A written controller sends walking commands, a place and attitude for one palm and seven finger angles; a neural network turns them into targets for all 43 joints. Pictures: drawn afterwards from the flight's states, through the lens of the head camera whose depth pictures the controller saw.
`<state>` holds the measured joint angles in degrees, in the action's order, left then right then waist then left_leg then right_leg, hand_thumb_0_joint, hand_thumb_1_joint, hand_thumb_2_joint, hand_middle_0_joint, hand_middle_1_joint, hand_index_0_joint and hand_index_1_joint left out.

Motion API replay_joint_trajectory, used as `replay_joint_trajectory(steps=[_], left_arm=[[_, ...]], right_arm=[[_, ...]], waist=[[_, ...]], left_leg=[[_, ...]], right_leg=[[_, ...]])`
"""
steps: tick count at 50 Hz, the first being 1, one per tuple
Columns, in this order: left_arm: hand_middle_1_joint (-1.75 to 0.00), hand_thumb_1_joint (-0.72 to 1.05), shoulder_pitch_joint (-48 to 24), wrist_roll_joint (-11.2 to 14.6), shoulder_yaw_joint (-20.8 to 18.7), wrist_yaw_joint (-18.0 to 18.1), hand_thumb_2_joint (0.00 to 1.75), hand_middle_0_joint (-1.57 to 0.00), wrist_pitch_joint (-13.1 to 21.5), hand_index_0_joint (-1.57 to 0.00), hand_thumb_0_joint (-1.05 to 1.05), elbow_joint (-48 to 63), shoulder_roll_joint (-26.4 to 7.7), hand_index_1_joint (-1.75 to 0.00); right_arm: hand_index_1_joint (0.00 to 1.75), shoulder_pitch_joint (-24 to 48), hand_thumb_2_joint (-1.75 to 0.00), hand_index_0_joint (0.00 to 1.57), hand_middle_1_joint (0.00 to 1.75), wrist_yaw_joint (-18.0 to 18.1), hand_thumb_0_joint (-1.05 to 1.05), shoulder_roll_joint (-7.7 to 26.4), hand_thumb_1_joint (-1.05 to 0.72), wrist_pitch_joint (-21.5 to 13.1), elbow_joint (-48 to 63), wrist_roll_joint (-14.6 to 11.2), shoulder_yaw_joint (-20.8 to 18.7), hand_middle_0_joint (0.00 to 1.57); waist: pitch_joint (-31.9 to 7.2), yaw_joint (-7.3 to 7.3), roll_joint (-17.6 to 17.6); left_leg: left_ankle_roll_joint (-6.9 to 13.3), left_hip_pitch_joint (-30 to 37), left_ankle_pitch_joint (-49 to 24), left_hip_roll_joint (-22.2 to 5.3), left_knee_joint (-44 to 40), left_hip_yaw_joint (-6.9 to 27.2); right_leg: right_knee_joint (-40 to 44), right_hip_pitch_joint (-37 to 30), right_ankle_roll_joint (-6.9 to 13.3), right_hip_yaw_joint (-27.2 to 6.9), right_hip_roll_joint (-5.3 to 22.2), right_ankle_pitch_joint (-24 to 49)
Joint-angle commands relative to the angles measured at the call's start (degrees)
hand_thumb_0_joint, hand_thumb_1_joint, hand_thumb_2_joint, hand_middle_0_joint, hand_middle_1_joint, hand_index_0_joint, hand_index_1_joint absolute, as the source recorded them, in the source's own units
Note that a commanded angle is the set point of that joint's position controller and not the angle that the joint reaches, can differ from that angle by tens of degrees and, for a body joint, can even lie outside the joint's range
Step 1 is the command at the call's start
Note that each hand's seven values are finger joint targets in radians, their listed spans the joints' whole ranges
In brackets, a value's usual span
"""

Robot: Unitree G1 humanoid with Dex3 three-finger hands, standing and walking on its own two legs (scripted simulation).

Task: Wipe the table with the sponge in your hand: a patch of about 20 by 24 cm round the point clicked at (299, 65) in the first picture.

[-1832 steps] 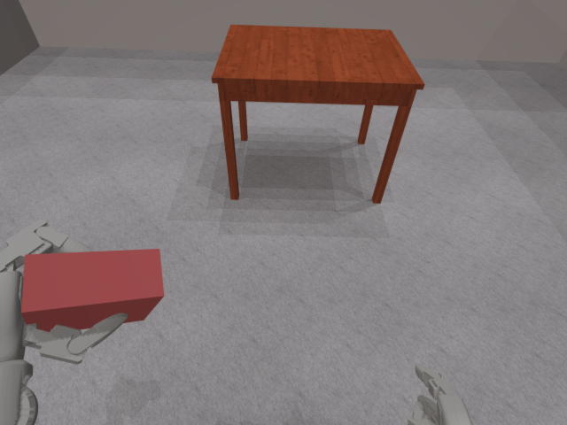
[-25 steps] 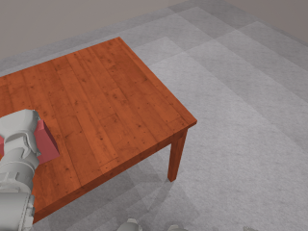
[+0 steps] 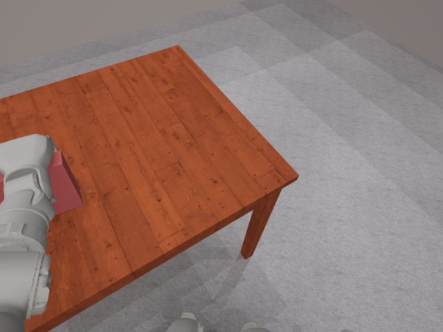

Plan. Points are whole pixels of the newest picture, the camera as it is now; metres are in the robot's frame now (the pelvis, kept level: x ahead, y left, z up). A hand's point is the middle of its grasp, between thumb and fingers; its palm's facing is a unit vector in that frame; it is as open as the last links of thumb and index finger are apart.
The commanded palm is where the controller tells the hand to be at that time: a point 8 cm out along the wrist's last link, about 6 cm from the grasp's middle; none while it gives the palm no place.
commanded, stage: slide back across to the first lane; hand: left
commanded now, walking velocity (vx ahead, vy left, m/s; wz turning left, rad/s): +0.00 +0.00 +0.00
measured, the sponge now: (45, 194) +0.38 +0.36 -0.02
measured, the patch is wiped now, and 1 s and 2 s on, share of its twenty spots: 0.95 0.95 0.95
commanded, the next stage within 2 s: wipe back along the first lane in 0.80 s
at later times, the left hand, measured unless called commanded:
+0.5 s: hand (23, 172) +0.40 +0.39 +0.02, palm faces -0.10 -0.07 -0.99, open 9.6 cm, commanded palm +0.36 +0.40 +0.07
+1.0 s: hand out of the picture +0.38 +0.43 +0.02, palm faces -0.12 -0.04 -0.99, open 9.6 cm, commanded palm +0.34 +0.41 +0.07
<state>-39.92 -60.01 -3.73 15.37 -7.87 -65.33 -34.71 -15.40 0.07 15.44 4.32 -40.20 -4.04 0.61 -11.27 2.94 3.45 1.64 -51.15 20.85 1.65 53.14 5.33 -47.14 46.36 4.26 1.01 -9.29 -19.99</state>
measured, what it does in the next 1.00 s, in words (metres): shifts its weight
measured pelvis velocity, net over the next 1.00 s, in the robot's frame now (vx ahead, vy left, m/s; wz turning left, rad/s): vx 0.04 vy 0.05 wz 0.02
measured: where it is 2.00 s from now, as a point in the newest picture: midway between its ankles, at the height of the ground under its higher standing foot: outside the picture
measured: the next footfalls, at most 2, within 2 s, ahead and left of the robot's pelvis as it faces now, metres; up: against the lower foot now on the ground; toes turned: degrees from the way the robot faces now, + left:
none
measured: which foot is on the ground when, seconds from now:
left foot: down 0.00-1.00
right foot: down 0.00-1.00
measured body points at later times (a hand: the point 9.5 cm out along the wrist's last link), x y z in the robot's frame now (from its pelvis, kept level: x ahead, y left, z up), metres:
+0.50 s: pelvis +0.02 +0.04 +0.02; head +0.07 +0.06 +0.46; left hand +0.40 +0.39 +0.08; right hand +0.12 -0.22 -0.10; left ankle +0.04 +0.10 -0.69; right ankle +0.02 -0.08 -0.69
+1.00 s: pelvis +0.04 +0.05 +0.03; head +0.10 +0.07 +0.47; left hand +0.38 +0.43 +0.08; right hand +0.17 -0.21 -0.09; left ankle +0.04 +0.10 -0.69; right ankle +0.02 -0.08 -0.69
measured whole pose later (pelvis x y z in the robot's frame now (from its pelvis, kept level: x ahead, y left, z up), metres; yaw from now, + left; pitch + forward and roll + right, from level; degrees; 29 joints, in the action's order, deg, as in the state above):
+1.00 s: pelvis +0.04 +0.05 +0.03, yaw +1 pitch +15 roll -5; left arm -24.4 -58.9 -6.0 15.2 -7.1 -50.3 -33.4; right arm -12.7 -1.7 14.8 9.6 -38.3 -3.9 -0.8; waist -9.9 0.6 2.3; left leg 5.4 -38.0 20.9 4.1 44.7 4.4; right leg -36.3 31.7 1.2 -1.0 -6.5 -19.7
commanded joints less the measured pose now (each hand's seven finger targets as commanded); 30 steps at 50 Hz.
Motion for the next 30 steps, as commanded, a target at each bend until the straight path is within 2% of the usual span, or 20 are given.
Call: replay_joint_trajectory(steps=[1,2,3,4,5,6,9,10,11,12,13,16,17,20,21,22,23,27,28,30], left_arm=[[-1.6,0.1,-12.0,-1.9,-0.4,4.3,1.3,-1.2,-1.6,-1.2,0.0,4.2,-12.5,-1.6],[-1.6,0.1,-10.9,-1.3,-2.0,4.4,1.3,-1.2,-2.0,-1.2,0.0,3.9,-14.0,-1.6],[-1.6,0.1,-10.7,-0.3,-4.2,4.5,1.3,-1.2,-1.9,-1.2,0.0,5.1,-15.7,-1.6],[-1.6,0.1,-10.8,0.0,-3.0,4.5,1.3,-1.2,-2.0,-1.2,0.0,5.5,-14.5,-1.6],[-1.6,0.1,-10.8,0.1,-3.5,4.6,1.3,-1.2,-2.2,-1.2,0.0,6.1,-15.2,-1.6],[-1.6,0.1,-12.2,-0.3,-2.6,4.7,1.3,-1.2,-2.2,-1.2,0.0,7.0,-14.6,-1.6],[-1.6,0.1,-11.0,-1.6,-4.6,4.8,1.3,-1.2,-2.9,-1.2,0.0,7.2,-17.6,-1.6],[-1.6,0.1,-11.2,-2.1,-4.4,4.9,1.3,-1.2,-3.2,-1.2,0.0,7.6,-17.7,-1.6],[-1.6,0.1,-11.0,-2.4,-3.2,4.9,1.3,-1.2,-3.6,-1.2,0.0,7.2,-16.1,-1.6],[-1.6,0.1,-9.6,-2.8,-3.9,4.9,1.3,-1.2,-3.8,-1.2,0.0,6.9,-16.6,-1.6],[-1.6,0.1,-8.7,-2.2,-4.8,4.7,1.3,-1.2,-3.7,-1.2,0.0,7.4,-16.9,-1.6],[-1.6,0.1,-7.4,-2.6,-3.8,4.6,1.3,-1.2,-4.1,-1.2,0.0,7.3,-15.5,-1.6],[-1.6,0.1,-7.7,-2.5,-2.4,4.4,1.3,-1.2,-4.1,-1.2,0.0,7.7,-14.0,-1.6],[-1.6,0.1,-5.0,-2.2,-5.3,4.0,1.3,-1.2,-4.1,-1.2,0.0,7.0,-16.6,-1.6],[-1.6,0.1,-6.2,-2.4,-3.8,3.8,1.3,-1.2,-3.9,-1.2,0.0,8.3,-15.2,-1.6],[-1.6,0.1,-4.5,-2.2,-4.1,3.8,1.3,-1.2,-3.9,-1.2,0.0,8.1,-14.8,-1.6],[-1.6,0.1,-5.5,-1.9,-5.5,3.5,1.3,-1.2,-3.3,-1.2,0.0,9.2,-16.2,-1.6],[-1.6,0.1,-2.1,-2.7,-6.9,3.4,1.3,-1.2,-2.9,-1.2,0.0,8.9,-17.5,-1.6],[-1.6,0.1,-2.5,-2.4,-7.5,3.2,1.3,-1.2,-2.3,-1.2,0.0,9.9,-18.0,-1.6],[-1.6,0.1,0.5,-2.8,-8.0,3.1,1.3,-1.2,-2.4,-1.2,0.0,8.8,-18.4,-1.6]], right_arm=[[0.3,-2.8,-0.9,0.2,0.3,0.3,0.0,9.0,-0.9,-1.1,4.9,-0.1,-3.5,0.2],[0.3,-2.7,-0.9,0.2,0.3,0.3,0.0,9.1,-0.9,-0.9,5.1,-0.2,-3.5,0.2],[0.3,-2.0,-0.9,0.2,0.3,0.3,0.0,9.1,-0.9,-0.8,5.2,-0.1,-3.4,0.2],[0.3,-2.3,-0.9,0.2,0.3,0.4,0.0,8.9,-0.9,-0.6,5.3,-0.3,-3.5,0.2],[0.3,-2.2,-0.9,0.2,0.3,0.4,0.0,9.0,-0.9,-0.4,5.5,-0.4,-3.5,0.2],[0.3,-1.9,-0.9,0.2,0.3,0.4,0.0,9.0,-0.9,-0.4,5.6,-0.5,-3.5,0.2],[0.3,-1.4,-0.9,0.2,0.3,0.4,0.0,9.3,-0.9,0.1,5.3,-0.3,-3.4,0.2],[0.3,-1.2,-0.9,0.2,0.3,0.4,0.0,9.3,-0.9,0.3,5.5,-0.3,-3.4,0.2],[0.3,-1.0,-0.9,0.2,0.3,0.3,0.0,9.0,-0.9,0.3,5.6,-0.4,-3.4,0.2],[0.3,-0.9,-0.9,0.2,0.3,0.2,0.0,9.2,-0.9,0.4,5.6,-0.3,-3.5,0.2],[0.3,0.0,-0.9,0.2,0.3,0.1,0.0,9.0,-0.9,0.4,5.8,-0.2,-3.3,0.2],[0.3,0.1,-0.9,0.2,0.3,-0.3,0.0,9.0,-0.9,0.9,6.3,-0.2,-3.4,0.2],[0.3,0.4,-0.9,0.2,0.3,-0.4,0.0,8.8,-0.9,0.8,6.5,-0.3,-3.5,0.2],[0.3,0.5,-0.9,0.2,0.3,-0.5,0.0,9.1,-0.9,1.3,6.5,-0.1,-3.6,0.2],[0.3,0.7,-0.9,0.2,0.3,-0.5,0.0,8.9,-0.9,1.4,6.9,-0.2,-3.6,0.2],[0.3,0.6,-0.9,0.2,0.3,-0.6,0.0,8.8,-0.9,1.5,6.9,-0.2,-3.8,0.2],[0.3,1.2,-0.9,0.2,0.3,-0.6,0.0,9.0,-0.9,1.4,7.0,0.0,-3.5,0.2],[0.3,0.7,-0.9,0.2,0.3,-1.1,0.0,9.2,-0.9,2.5,7.0,0.3,-4.0,0.2],[0.3,1.2,-0.9,0.2,0.3,-1.1,0.0,9.1,-0.9,2.5,7.3,0.3,-3.8,0.2],[0.3,0.8,-0.9,0.2,0.3,-1.4,0.0,9.3,-0.9,3.1,7.1,0.5,-4.1,0.2]], waist=[[-12.6,1.25,-1.5],[-13.4,0.54,-3.0],[-15.4,-0.49,-1.6],[-15.8,-0.03,-2.4],[-15.7,-0.43,-2.1],[-15.1,0.23,-2.1],[-14.7,-0.85,-0.3],[-14.3,-0.77,-0.4],[-13.0,-0.48,-0.1],[-12.9,-1.04,-0.5],[-13.0,-1.95,1.3],[-11.6,-1.92,1.6],[-10.8,-1.5,1.8],[-11.3,-2.93,0.7],[-11.3,-2.25,1.4],[-11.4,-2.72,1.1],[-12.1,-3.17,2.0],[-12.9,-3.56,0.1],[-13.0,-4.04,1.7],[-12.6,-4.1,0.2]], left_leg=[[2.8,9.1,-3.7,-0.6,-6.4,-1.8],[2.8,9.1,-4.2,-0.5,-6.5,-2.0],[2.7,10.2,-5.9,-0.6,-7.0,-1.6],[2.7,10.8,-6.0,-0.4,-7.3,-1.6],[2.7,11.3,-6.0,-0.4,-7.8,-1.4],[2.7,12.4,-5.8,-0.5,-8.4,-1.1],[2.6,15.7,-7.4,-0.7,-10.0,-0.2],[2.6,16.2,-7.6,-0.6,-10.5,-0.1],[2.6,16.4,-7.1,-0.6,-11.0,-0.1],[2.5,17.2,-7.6,-0.7,-11.2,0.4],[2.3,18.3,-8.8,-0.8,-11.8,0.7],[1.8,20.0,-9.2,-0.8,-12.6,1.4],[1.8,20.6,-8.7,-0.8,-13.0,1.3],[1.4,21.6,-10.3,-1.0,-13.7,2.2],[1.4,22.2,-11.2,-1.1,-13.7,2.1],[1.4,22.6,-11.6,-1.0,-13.8,1.9],[1.1,23.6,-13.2,-1.4,-14.2,2.6],[1.1,23.2,-16.4,-1.0,-13.4,1.7],[0.8,23.6,-18.5,-1.1,-13.6,2.1],[0.9,23.4,-19.1,-0.9,-13.2,1.7]], right_leg=[[9.6,-9.2,-0.7,-3.7,4.1,5.7],[9.9,-11.0,-0.8,-3.9,4.1,6.6],[9.3,-12.2,-0.5,-3.8,4.1,8.1],[9.3,-12.8,-0.9,-3.5,4.1,8.1],[9.6,-12.9,-0.8,-3.3,4.1,7.6],[9.9,-12.2,-0.9,-3.0,4.0,6.7],[10.3,-12.1,-0.4,-2.5,3.9,6.0],[10.7,-12.1,-0.4,-2.4,3.8,5.8],[11.0,-11.7,-0.4,-2.1,3.8,5.2],[11.1,-11.5,-0.2,-2.0,3.8,5.2],[11.1,-11.6,0.1,-2.0,3.9,5.6],[11.4,-10.8,0.3,-1.2,3.7,4.9],[11.9,-10.7,0.2,-1.3,3.7,4.6],[11.8,-11.9,0.5,-0.9,3.7,5.1],[11.8,-11.6,0.5,-0.9,3.7,5.8],[12.2,-12.3,0.5,-0.9,3.7,6.1],[11.9,-12.3,0.8,-1.0,3.8,6.9],[12.1,-15.0,0.8,-1.3,3.7,10.2],[11.8,-15.2,1.1,-1.3,3.8,11.3],[11.9,-16.1,0.9,-1.3,3.8,12.3]])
